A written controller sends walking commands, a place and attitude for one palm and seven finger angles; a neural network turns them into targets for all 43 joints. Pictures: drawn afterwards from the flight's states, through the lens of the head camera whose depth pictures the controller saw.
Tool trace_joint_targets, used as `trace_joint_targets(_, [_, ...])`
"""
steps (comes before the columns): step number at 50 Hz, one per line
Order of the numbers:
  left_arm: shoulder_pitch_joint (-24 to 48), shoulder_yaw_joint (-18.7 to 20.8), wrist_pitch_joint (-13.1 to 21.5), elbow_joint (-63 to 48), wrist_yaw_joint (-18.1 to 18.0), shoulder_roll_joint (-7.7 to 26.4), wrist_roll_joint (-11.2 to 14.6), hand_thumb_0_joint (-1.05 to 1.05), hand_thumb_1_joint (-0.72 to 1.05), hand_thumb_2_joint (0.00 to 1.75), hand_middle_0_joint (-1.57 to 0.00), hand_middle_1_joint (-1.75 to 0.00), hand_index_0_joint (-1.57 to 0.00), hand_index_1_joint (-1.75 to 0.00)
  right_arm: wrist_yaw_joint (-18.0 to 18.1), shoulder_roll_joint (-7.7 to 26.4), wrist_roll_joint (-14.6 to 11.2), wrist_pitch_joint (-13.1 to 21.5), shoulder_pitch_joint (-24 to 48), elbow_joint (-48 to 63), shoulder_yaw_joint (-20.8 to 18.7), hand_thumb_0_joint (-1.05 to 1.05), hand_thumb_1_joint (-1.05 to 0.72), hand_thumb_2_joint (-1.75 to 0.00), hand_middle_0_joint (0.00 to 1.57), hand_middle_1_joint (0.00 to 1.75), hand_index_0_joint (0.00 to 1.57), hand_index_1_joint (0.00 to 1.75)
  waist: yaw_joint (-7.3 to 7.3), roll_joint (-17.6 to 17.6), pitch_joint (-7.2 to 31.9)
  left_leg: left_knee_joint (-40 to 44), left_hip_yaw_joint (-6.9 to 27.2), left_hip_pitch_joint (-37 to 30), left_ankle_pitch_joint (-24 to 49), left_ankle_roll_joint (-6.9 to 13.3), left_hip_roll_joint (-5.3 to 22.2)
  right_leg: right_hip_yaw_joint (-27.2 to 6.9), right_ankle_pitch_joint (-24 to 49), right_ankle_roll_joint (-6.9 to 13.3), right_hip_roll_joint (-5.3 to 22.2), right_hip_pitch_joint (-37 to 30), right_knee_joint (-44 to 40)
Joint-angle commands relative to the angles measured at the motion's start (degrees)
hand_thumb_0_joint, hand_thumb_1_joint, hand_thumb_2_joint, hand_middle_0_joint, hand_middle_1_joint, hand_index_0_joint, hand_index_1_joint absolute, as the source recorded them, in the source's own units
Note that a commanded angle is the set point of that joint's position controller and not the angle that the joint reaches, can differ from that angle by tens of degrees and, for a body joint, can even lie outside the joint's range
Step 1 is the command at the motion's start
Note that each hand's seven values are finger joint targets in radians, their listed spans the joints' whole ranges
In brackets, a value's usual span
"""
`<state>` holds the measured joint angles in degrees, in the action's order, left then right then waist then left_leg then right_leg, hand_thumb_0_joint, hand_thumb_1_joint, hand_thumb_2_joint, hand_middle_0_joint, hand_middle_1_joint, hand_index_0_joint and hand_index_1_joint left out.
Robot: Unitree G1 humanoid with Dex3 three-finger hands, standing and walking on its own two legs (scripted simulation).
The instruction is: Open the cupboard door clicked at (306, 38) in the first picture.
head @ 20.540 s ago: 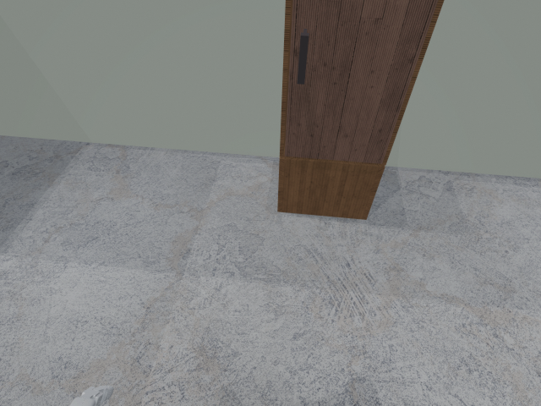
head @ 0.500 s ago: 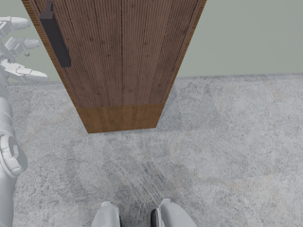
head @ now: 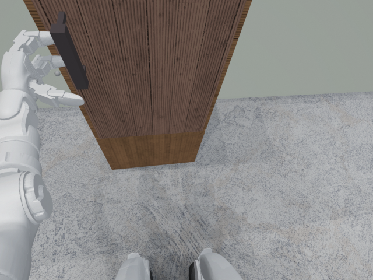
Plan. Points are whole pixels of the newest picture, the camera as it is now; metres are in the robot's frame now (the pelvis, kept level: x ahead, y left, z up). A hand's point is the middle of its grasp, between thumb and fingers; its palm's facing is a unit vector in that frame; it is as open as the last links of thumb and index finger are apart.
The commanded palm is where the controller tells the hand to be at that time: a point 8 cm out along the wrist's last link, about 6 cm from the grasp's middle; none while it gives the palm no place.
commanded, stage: slide the fingers in behind the handle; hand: left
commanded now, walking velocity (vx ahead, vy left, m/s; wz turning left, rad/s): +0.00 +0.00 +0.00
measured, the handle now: (73, 53) +0.58 +0.19 +0.09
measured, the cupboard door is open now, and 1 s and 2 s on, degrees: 0 0 2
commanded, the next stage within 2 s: close the thumb around the handle in 0.90 s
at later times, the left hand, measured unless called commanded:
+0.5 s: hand (77, 75) +0.51 +0.18 +0.09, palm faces +0.03 -1.00 -0.01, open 14.0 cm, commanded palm +0.49 +0.22 +0.09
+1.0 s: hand (80, 71) +0.52 +0.17 +0.09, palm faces +0.04 -1.00 -0.01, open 14.0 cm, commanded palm +0.50 +0.22 +0.09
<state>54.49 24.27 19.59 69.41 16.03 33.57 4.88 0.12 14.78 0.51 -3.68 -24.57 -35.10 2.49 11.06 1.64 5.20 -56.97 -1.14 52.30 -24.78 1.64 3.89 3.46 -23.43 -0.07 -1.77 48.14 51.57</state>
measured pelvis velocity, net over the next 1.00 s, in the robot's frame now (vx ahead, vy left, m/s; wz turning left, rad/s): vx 0.00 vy -0.01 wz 0.01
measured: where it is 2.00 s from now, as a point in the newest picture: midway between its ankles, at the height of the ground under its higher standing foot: outside the picture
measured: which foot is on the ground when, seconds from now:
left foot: down 0.00-1.00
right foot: down 0.00-1.00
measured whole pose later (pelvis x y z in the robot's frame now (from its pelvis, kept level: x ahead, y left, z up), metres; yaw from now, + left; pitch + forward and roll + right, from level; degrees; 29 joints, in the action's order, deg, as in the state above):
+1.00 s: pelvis +0.00 -0.01 +0.00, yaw +1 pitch +20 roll -3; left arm 57.5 21.7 21.8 71.6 10.5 29.8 3.6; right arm -0.3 15.1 0.9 -2.5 -24.2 -36.6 1.8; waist 11.6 1.8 5.1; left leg -57.3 -0.7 53.4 -24.4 1.0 3.6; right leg 3.7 -23.9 0.6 -1.6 49.6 53.2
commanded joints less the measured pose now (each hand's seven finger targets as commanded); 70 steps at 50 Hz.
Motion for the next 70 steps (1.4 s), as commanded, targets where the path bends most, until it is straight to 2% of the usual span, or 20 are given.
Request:
trace_joint_targets(1, [27.2, -1.2, 5.9, -14.3, -0.8, 9.9, 1.2, 0.0, -0.5, 0.3, -0.3, -1.2, -0.3, -1.2, 0.4, 11.1, 0.4, 0.7, -9.9, 1.5, -4.5, 0.0, -0.9, -0.9, 0.2, 0.3, 0.2, 0.3, 0.61, 9.8, 27.3, 5.0, 5.2, -28.5, 24.6, -0.4, -1.3, -0.5, 16.4, 1.0, -2.3, -2.7, -4.8])
trace_joint_targets(7, [27.1, -2.0, 3.0, -9.5, -2.5, 8.9, 0.4, 0.0, -0.5, 0.3, -0.3, -1.2, -0.3, -1.2, 0.4, 11.3, 0.1, 0.5, -9.9, 1.5, -4.4, 0.0, -0.9, -0.9, 0.2, 0.3, 0.2, 0.3, 1.05, 5.9, 22.9, 6.1, 4.8, -23.2, 19.6, 0.0, -1.9, -0.5, 14.3, 0.9, -2.0, -3.6, -5.3])
trace_joint_targets(11, [28.2, 2.9, 5.4, -14.1, -4.9, 14.4, -0.2, 0.0, -0.5, 0.3, -0.3, -1.2, -0.3, -1.2, 0.4, 11.0, 0.6, 1.0, -9.7, 2.2, -4.3, 0.0, -0.9, -0.9, 0.2, 0.3, 0.2, 0.3, -0.72, 7.1, 28.9, 4.9, 4.1, -23.4, 22.8, 0.1, -2.3, -1.6, 18.5, 0.8, -1.8, -8.0, -4.3])
trace_joint_targets(14, [26.5, 1.8, 7.5, -15.3, -5.1, 12.6, -0.8, 0.0, -0.5, 0.3, -0.3, -1.2, -0.3, -1.2, 0.0, 10.5, 0.7, 1.2, -9.5, 2.0, -4.5, 0.0, -0.9, -0.9, 0.2, 0.3, 0.2, 0.3, -0.86, 8.1, 30.0, 4.3, 3.9, -25.1, 25.4, 0.0, -2.2, -1.5, 20.8, 0.8, -1.9, -8.1, -3.7])
trace_joint_targets(19, [24.2, -1.5, 4.9, -10.3, -3.9, 8.8, -0.3, 0.0, -0.5, 0.3, -0.3, -1.2, -0.3, -1.2, 0.0, 10.8, 0.1, 0.6, -9.2, 2.0, -4.5, 0.0, -0.9, -0.9, 0.2, 0.3, 0.2, 0.3, 0.08, 6.2, 24.7, 5.6, 3.2, -21.8, 20.7, 0.2, -2.4, -1.5, 18.7, 0.7, -1.8, -8.0, -5.1])
trace_joint_targets(22, [26.7, -2.7, 3.8, -11.3, -3.7, 7.2, 0.6, 0.0, -0.5, 0.3, -0.3, -1.2, -0.3, -1.2, 0.3, 10.8, -0.1, 0.6, -9.2, 2.0, -4.5, 0.0, -0.9, -0.9, 0.2, 0.3, 0.2, 0.3, 0.98, 4.6, 24.5, 5.8, 3.3, -21.2, 19.0, 0.4, -2.5, -1.6, 17.6, 0.6, -1.8, -7.8, -5.8])
trace_joint_targets(28, [29.2, -2.0, 7.7, -15.9, -5.7, 7.0, 0.6, 0.0, -0.5, 0.3, -0.3, -1.2, -0.3, -1.2, 0.0, 10.5, 0.7, 1.6, -9.6, 0.9, -4.7, 0.0, -0.9, -0.9, 0.2, 0.3, 0.2, 0.3, 0.33, 7.4, 28.7, 5.0, 4.3, -25.7, 22.6, 0.1, -2.4, -1.4, 18.2, 1.0, -1.9, -6.5, -4.5])
trace_joint_targets(29, [27.6, -2.9, 7.5, -13.2, -5.8, 5.7, 0.0, 0.0, -0.5, 0.3, -0.3, -1.2, -0.3, -1.2, -0.2, 10.3, 0.6, 1.6, -9.4, 0.7, -4.7, 0.0, -0.9, -0.9, 0.2, 0.3, 0.2, 0.3, 0.43, 7.1, 27.4, 5.0, 4.2, -24.9, 21.8, 0.0, -2.4, -1.3, 17.6, 0.9, -1.8, -5.7, -4.6])
trace_joint_targets(31, [28.5, -2.0, 6.9, -11.5, -6.2, 7.7, -0.6, 0.0, -0.5, 0.3, -0.3, -1.2, -0.3, -1.2, -0.2, 10.7, 0.6, 1.5, -9.4, 0.5, -4.6, 0.0, -0.9, -0.9, 0.2, 0.3, 0.2, 0.3, 0.88, 5.7, 24.8, 5.3, 3.9, -21.7, 18.7, 0.2, -2.5, -1.6, 16.1, 0.7, -1.7, -6.3, -5.0])
trace_joint_targets(35, [28.9, -2.5, 5.8, -11.3, -6.2, 7.9, -1.1, 0.0, -0.5, 0.3, -0.3, -1.2, -0.3, -1.2, 0.0, 10.6, 0.4, 1.4, -9.1, 1.2, -4.3, 0.0, -0.9, -0.9, 0.2, 0.3, 0.2, 0.3, 0.68, 7.1, 25.5, 5.6, 3.6, -21.5, 18.4, 0.3, -2.7, -1.8, 16.3, 0.8, -1.5, -6.8, -5.0])
trace_joint_targets(39, [29.4, -0.4, 6.0, -11.0, -6.1, 10.5, -0.4, 0.0, -0.5, 0.3, -0.3, -1.2, -0.3, -1.2, 0.4, 11.0, 0.4, 1.5, -9.3, 1.4, -4.3, 0.0, -0.9, -0.9, 0.2, 0.3, 0.2, 0.3, 0.98, 4.3, 26.0, 5.5, 3.5, -19.8, 17.7, 0.6, -2.7, -2.2, 16.7, 0.5, -1.5, -8.5, -5.2])
trace_joint_targets(50, [30.6, -2.1, 5.5, -10.2, -5.5, 8.7, -0.5, 0.0, -0.5, 0.3, -0.3, -1.2, -0.3, -1.2, 0.4, 11.0, 0.5, 1.6, -10.1, 0.8, -4.3, 0.0, -0.9, -0.9, 0.2, 0.3, 0.2, 0.3, 1.57, 5.9, 26.5, 4.9, 4.1, -21.6, 19.1, 0.4, -2.4, -1.6, 16.3, 0.6, -1.6, -6.0, -4.9])
trace_joint_targets(52, [29.4, -0.9, 5.3, -10.4, -5.6, 10.0, -0.5, 0.0, -0.39, 0.35, -0.31, -1.21, -0.31, -1.21, 0.4, 11.1, 0.5, 1.5, -10.1, 1.1, -4.3, 0.0, -0.9, -0.9, 0.2, 0.3, 0.2, 0.3, 0.77, 6.4, 26.9, 5.2, 4.0, -21.4, 19.3, 0.2, -2.5, -1.5, 16.5, 0.7, -1.6, -6.8, -4.7])
trace_joint_targets(55, [31.3, -2.4, 5.8, -12.0, -5.9, 7.7, -0.3, 0.0, -0.22, 0.42, -0.32, -1.23, -0.32, -1.23, 0.2, 10.8, 0.7, 1.6, -10.1, 0.7, -4.4, 0.0, -0.9, -0.9, 0.2, 0.3, 0.2, 0.3, 1.62, 7.5, 27.5, 4.7, 4.3, -23.6, 20.9, 0.2, -2.3, -1.4, 17.0, 0.6, -1.7, -5.0, -4.7])
trace_joint_targets(56, [29.9, -1.0, 6.0, -11.9, -6.1, 9.3, -0.6, 0.0, -0.16, 0.44, -0.32, -1.24, -0.32, -1.24, 0.2, 11.0, 0.7, 1.6, -10.4, 0.7, -4.5, 0.0, -0.9, -0.9, 0.2, 0.3, 0.2, 0.3, 0.64, 7.6, 28.0, 4.8, 4.5, -23.8, 21.2, 0.0, -2.2, -1.2, 16.6, 0.8, -1.8, -5.2, -4.4])
trace_joint_targets(58, [29.1, -0.6, 6.4, -12.8, -6.4, 9.2, -0.4, 0.0, -0.05, 0.49, -0.33, -1.25, -0.33, -1.25, 0.1, 11.0, 0.8, 1.5, -10.3, 1.0, -4.5, 0.0, -0.9, -0.9, 0.2, 0.3, 0.2, 0.3, 0.5, 7.6, 28.6, 4.6, 4.4, -24.4, 22.5, 0.1, -2.3, -1.1, 17.7, 1.0, -1.9, -5.6, -4.2])
trace_joint_targets(61, [29.8, -3.1, 5.8, -10.9, -6.6, 6.6, -0.9, 0.0, 0.12, 0.56, -0.34, -1.27, -0.34, -1.27, 0.0, 10.8, 0.7, 1.3, -10.2, 0.7, -4.5, 0.0, -0.9, -0.9, 0.2, 0.3, 0.2, 0.3, 1.74, 6.9, 26.2, 5.0, 4.6, -23.9, 21.3, 0.0, -2.1, -0.9, 16.4, 0.8, -1.9, -3.9, -4.5])
trace_joint_targets(64, [29.3, -1.3, 5.7, -11.1, -6.9, 8.8, -0.9, 0.0, 0.28, 0.64, -0.36, -1.28, -0.36, -1.28, 0.0, 11.1, 0.7, 1.3, -10.4, 0.9, -4.5, 0.0, -0.9, -0.9, 0.2, 0.3, 0.2, 0.3, 0.82, 7.1, 27.0, 5.0, 4.5, -23.5, 21.4, 0.0, -2.3, -1.1, 16.8, 0.9, -1.8, -5.1, -4.4])
trace_joint_targets(67, [30.1, -1.7, 5.5, -11.0, -6.9, 8.7, -1.0, 0.0, 0.45, 0.71, -0.37, -1.3, -0.37, -1.3, 0.1, 11.0, 0.8, 1.2, -10.4, 1.0, -4.4, 0.0, -0.9, -0.9, 0.2, 0.3, 0.2, 0.3, 1.39, 6.4, 26.7, 5.0, 4.3, -22.6, 21.4, 0.2, -2.3, -1.2, 17.4, 0.7, -1.8, -5.7, -4.3])
trace_joint_targets(70, [28.1, -0.4, 6.7, -13.5, -7.0, 9.4, -1.0, 0.0, 0.62, 0.78, -0.38, -1.32, -0.38, -1.32, -0.1, 10.9, 0.9, 1.2, -10.4, 1.2, -4.7, 0.0, -0.9, -0.9, 0.2, 0.3, 0.2, 0.3, -0.23, 8.9, 30.6, 4.5, 4.6, -26.5, 26.0, -0.3, -2.2, -1.0, 19.7, 1.1, -1.9, -5.9, -3.6])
